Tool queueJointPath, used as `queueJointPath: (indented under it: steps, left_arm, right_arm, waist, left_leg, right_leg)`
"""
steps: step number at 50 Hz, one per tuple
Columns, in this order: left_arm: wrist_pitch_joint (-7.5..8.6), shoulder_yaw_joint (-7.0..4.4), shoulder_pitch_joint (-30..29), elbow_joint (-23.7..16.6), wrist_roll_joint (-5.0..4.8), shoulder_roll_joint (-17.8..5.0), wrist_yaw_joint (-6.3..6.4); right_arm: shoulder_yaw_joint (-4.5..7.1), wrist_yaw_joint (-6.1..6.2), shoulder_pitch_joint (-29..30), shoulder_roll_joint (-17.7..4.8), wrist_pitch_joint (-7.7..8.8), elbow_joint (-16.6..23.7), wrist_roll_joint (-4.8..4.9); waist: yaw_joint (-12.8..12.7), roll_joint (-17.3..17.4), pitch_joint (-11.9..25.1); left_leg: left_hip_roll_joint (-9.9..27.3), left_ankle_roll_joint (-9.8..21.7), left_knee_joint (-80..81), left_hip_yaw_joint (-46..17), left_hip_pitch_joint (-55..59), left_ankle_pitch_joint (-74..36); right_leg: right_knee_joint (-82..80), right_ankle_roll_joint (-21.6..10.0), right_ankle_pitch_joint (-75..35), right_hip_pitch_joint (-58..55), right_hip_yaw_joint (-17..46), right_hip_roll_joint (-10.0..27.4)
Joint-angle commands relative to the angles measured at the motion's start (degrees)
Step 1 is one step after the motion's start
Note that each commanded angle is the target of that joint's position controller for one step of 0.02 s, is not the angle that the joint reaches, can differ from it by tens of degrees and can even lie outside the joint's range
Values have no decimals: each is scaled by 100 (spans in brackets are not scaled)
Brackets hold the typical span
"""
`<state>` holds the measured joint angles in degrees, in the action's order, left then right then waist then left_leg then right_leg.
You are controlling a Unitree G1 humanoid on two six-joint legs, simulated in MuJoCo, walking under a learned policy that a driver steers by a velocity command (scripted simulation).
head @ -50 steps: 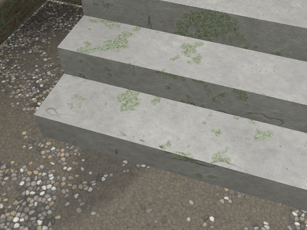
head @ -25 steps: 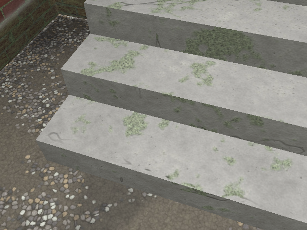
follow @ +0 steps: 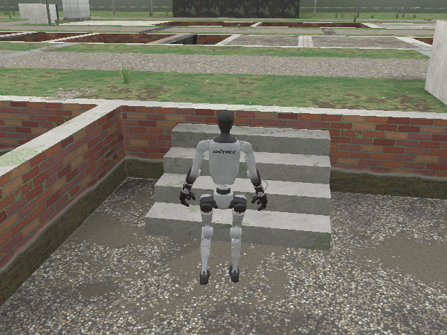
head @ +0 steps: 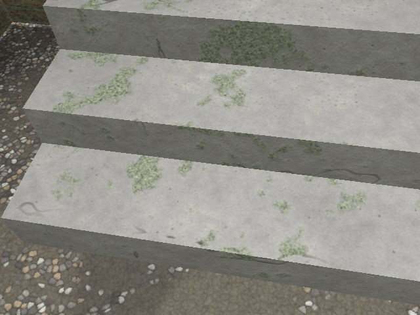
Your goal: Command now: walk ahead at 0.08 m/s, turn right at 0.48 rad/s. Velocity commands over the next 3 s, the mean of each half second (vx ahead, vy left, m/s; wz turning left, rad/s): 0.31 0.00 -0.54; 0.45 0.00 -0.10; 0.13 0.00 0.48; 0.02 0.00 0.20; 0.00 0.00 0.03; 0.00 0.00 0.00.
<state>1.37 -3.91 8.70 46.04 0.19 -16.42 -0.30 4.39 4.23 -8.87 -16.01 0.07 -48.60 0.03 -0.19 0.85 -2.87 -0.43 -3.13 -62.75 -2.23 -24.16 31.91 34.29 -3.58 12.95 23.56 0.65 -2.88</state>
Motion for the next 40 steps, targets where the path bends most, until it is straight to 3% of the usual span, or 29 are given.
queueJointPath:
  steps: [1,3,4,8,11,12,13,14,15,16,17,18,20,23,26,28,30,32,33,34,35,36,37,38,39,40]
  left_arm:
    - [93,-214,38,-409,-154,-894,131]
    - [8,-217,15,-456,-132,-899,197]
    - [-2,-222,24,-465,-112,-910,235]
    - [-21,-286,-23,-569,-134,-1020,275]
    - [-98,-258,-219,-712,-161,-899,247]
    - [-101,-216,-261,-770,-159,-754,235]
    - [-75,-126,-406,-884,-160,-423,213]
    - [-1,-18,-322,-1034,-203,3,168]
    - [100,-97,-475,-1238,-180,-451,118]
    - [126,-180,-289,-1128,-166,-753,71]
    - [118,-225,-64,-969,-131,-816,38]
    - [114,-226,-24,-913,-78,-754,23]
    - [134,-162,-199,-995,-65,-496,-26]
    - [138,-77,-471,-1212,-119,-301,-39]
    - [148,4,-861,-1472,-131,-174,-113]
    - [158,59,-1028,-1580,-126,-85,-178]
    - [159,66,-1069,-1638,-142,-136,-223]
    - [183,4,-931,-1663,-111,-322,-252]
    - [205,-83,-479,-1554,-88,-459,-249]
    - [205,-242,393,-1278,-68,-739,-212]
    - [163,-386,1364,-1071,-47,-1117,-128]
    - [165,-460,1606,-936,-8,-1803,-78]
    - [202,-333,1934,-948,40,-1239,-66]
    - [263,-252,1526,-907,21,-1063,-85]
    - [288,-173,1062,-910,0,-859,-79]
    - [309,-105,668,-913,-2,-660,-75]
  right_arm:
    - [125,-30,-1,-604,120,403,-15]
    - [88,-86,226,-482,172,471,21]
    - [84,-112,264,-471,222,488,50]
    - [55,-260,260,-456,431,488,79]
    - [100,-315,-148,-504,515,369,130]
    - [149,-291,-450,-618,521,278,117]
    - [230,-231,-1047,-900,525,151,59]
    - [285,-214,-1235,-1282,499,156,-77]
    - [330,-257,-864,-1371,545,261,-216]
    - [255,-218,-439,-1010,576,428,-105]
    - [190,-190,-242,-774,582,480,-14]
    - [165,-190,-214,-734,588,499,-8]
    - [129,-188,-408,-720,630,438,-75]
    - [104,-217,-678,-719,637,370,-104]
    - [129,-227,-776,-903,600,373,-48]
    - [140,-256,-922,-1001,588,331,20]
    - [169,-311,-1042,-1105,571,262,113]
    - [199,-339,-1038,-1210,514,212,179]
    - [197,-329,-974,-1246,485,199,187]
    - [137,-306,-1069,-1121,473,193,161]
    - [1,-286,-1075,-856,513,359,17]
    - [-283,-384,-1692,-42,633,592,-84]
    - [-131,-438,-1330,-641,749,319,145]
    - [-51,-459,-720,-862,765,554,302]
    - [-101,-412,-449,-723,742,607,212]
    - [-97,-366,-402,-677,690,574,82]
  waist:
    - [13,-296,1169]
    - [-60,-707,885]
    - [-59,-865,802]
    - [5,-965,711]
    - [316,-896,595]
    - [464,-773,595]
    - [676,-263,690]
    - [549,992,762]
    - [370,1269,278]
    - [200,1019,28]
    - [107,860,-6]
    - [105,721,38]
    - [214,474,-28]
    - [357,475,-4]
    - [488,551,-74]
    - [530,522,-99]
    - [487,555,-167]
    - [255,656,-66]
    - [-89,639,235]
    - [-486,510,800]
    - [-899,47,1553]
    - [-386,-1867,2318]
    - [-833,-919,2753]
    - [-761,-733,1805]
    - [-535,-436,1319]
    - [-301,-391,975]
  left_leg:
    - [273,65,77,-388,-1072,-471]
    - [74,47,990,-160,-712,-749]
    - [4,40,1404,-147,-528,-799]
    - [-206,89,2714,-40,407,-1070]
    - [-212,280,3869,103,1446,-1874]
    - [-14,382,4152,91,2105,-1918]
    - [829,650,4423,-646,3034,-1373]
    - [2068,1174,5055,-2451,3277,164]
    - [2659,1616,5399,-3433,2606,1106]
    - [2392,1513,5462,-2988,2471,1027]
    - [2058,1267,5459,-2346,2488,427]
    - [1863,1108,5465,-1854,2454,-158]
    - [1645,1049,5521,-953,2194,-1460]
    - [1464,1108,5510,-76,2070,-2415]
    - [1405,1077,5463,446,1944,-2790]
    - [1460,1048,5449,572,1854,-2795]
    - [1619,1050,5368,567,1993,-2961]
    - [1750,1012,4856,601,2254,-4435]
    - [1656,916,4140,791,2327,-5681]
    - [1446,778,3037,1066,2048,-6411]
    - [1263,519,1426,1154,656,-4812]
    - [285,162,-742,924,-1745,65]
    - [324,256,-1557,-221,-2044,229]
    - [584,381,-1583,-182,-2451,-394]
    - [834,418,-1231,-90,-2246,-992]
    - [971,378,-924,-116,-1914,-1335]
  right_leg:
    - [-1610,-1000,-620,-1825,2338,1525]
    - [-2100,-958,1112,-1417,2379,1242]
    - [-2216,-965,1303,-1310,2390,1203]
    - [-2239,-935,1464,-804,2389,1059]
    - [-2012,-681,1829,-117,2407,782]
    - [-1698,-439,1932,401,2249,568]
    - [-572,-73,2081,1409,1796,218]
    - [1094,90,1925,2337,768,-379]
    - [1996,89,1664,2911,815,182]
    - [2457,140,1182,3010,863,383]
    - [2671,235,786,2971,786,441]
    - [2834,301,480,2890,706,510]
    - [3187,426,-159,2736,525,589]
    - [2799,583,-730,2554,291,684]
    - [1707,590,-1081,2045,23,740]
    - [1037,454,-952,1494,-137,687]
    - [601,238,-552,1147,-252,608]
    - [152,-51,-42,658,-428,364]
    - [-311,-248,-247,-58,-551,146]
    - [-652,-427,-642,-1380,-644,-127]
    - [-348,-626,-1340,-3346,311,583]
    - [-842,-1668,-1047,-5087,3343,2410]
    - [-1363,-1725,-441,-4817,3930,2561]
    - [-1472,-1409,-552,-4085,2898,2335]
    - [-1620,-1232,-807,-3149,2180,2083]
    - [-1849,-1120,-1129,-2400,1718,1888]
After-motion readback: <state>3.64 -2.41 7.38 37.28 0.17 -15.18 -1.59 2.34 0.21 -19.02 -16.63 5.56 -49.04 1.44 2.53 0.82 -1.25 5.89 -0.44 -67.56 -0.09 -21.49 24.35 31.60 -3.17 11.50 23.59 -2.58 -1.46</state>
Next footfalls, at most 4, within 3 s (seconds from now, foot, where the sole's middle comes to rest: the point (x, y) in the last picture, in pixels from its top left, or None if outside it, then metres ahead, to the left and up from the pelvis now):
0.26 left None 0.09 0.14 -0.76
0.70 right None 0.24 -0.23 -0.76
1.30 left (257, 225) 0.65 -0.09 -0.59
1.98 right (331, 218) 0.67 -0.31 -0.59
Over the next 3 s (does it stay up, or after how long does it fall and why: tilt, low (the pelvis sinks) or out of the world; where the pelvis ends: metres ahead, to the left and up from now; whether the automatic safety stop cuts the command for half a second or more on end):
stays up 0.63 -0.23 0.19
